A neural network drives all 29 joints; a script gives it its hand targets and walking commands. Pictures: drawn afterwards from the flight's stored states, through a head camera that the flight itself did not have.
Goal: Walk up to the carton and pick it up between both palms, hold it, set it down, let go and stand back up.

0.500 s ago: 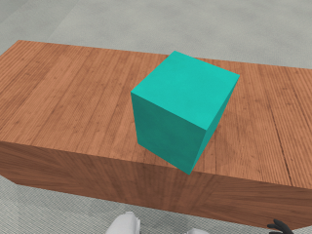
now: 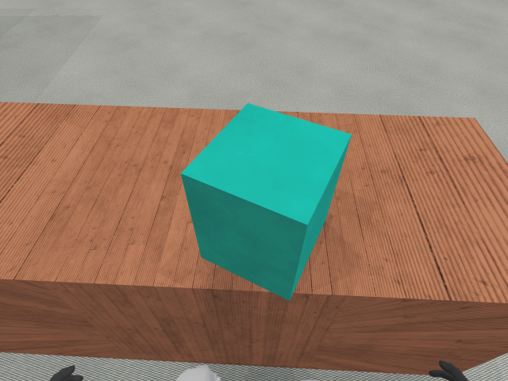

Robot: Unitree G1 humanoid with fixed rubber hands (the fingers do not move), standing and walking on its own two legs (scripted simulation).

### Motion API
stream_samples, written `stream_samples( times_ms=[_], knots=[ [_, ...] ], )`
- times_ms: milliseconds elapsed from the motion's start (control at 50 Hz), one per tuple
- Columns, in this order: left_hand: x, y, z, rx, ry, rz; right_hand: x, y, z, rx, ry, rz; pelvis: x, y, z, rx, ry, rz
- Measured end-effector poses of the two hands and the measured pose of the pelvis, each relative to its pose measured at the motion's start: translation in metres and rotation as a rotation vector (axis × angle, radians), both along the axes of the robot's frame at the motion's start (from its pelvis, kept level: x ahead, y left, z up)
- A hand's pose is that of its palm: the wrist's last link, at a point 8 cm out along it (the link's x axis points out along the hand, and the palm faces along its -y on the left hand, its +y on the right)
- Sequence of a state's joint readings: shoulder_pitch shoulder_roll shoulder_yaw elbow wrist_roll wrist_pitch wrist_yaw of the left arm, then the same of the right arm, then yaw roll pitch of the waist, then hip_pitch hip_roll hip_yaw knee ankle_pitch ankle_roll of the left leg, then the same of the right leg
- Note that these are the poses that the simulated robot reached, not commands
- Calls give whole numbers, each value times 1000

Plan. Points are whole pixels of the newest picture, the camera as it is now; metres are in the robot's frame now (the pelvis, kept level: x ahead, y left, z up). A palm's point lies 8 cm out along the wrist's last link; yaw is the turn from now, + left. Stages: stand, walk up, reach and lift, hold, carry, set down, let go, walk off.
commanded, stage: walk up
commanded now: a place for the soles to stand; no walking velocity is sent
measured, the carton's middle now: (268, 202) +0.43 -0.02 +0.02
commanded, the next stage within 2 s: stand in 1.18 s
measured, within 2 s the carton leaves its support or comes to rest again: neither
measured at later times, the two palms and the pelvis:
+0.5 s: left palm out of the picture +0.11 +0.32 -0.08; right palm out of the picture +0.10 -0.31 -0.07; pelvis +0.01 +0.01 +0.03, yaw -2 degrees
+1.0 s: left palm out of the picture +0.15 +0.31 -0.06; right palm out of the picture +0.12 -0.30 -0.05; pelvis +0.02 +0.02 +0.05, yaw -3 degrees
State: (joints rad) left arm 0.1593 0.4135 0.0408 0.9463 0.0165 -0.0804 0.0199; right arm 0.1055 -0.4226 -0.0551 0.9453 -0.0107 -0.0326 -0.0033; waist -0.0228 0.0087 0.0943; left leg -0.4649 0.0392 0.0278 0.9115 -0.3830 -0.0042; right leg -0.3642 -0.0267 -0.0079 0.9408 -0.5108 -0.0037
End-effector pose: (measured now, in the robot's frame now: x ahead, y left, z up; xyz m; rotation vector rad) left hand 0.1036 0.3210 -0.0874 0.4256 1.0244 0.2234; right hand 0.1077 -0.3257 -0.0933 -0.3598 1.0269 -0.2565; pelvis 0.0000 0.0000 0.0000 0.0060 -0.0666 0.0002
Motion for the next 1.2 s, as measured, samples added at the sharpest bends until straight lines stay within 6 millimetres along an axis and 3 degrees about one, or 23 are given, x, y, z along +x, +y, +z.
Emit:
stream_samples(
  times_ms=[140, 240, 360, 720, 960, 1200],
  knots=[
    [8, 5, 6, -9, 22, 1, -17, 9, -1, 14, 38, -13, 0, 10, 7, -7, 2, -25],
    [2, 2, 7, -25, 47, 3, -27, 15, 3, 33, 85, -34, 1, 7, 15, -19, 5, -18],
    [-4, 1, 5, -43, 93, 12, -19, 16, 11, 25, 77, -34, 6, 13, 21, 4, 10, -29],
    [23, -9, 17, -85, 66, -8, 13, 26, 34, 42, 28, -36, 15, 15, 38, -8, 8, -53],
    [40, -13, 27, -90, 79, -17, 11, 28, 38, 57, 56, -58, 24, 15, 49, -3, 17, -60],
    [51, -26, 28, -121, 83, -37, 4, 27, 44, 50, 77, -68, 17, 14, 55, -7, 19, -59]
  ],
)
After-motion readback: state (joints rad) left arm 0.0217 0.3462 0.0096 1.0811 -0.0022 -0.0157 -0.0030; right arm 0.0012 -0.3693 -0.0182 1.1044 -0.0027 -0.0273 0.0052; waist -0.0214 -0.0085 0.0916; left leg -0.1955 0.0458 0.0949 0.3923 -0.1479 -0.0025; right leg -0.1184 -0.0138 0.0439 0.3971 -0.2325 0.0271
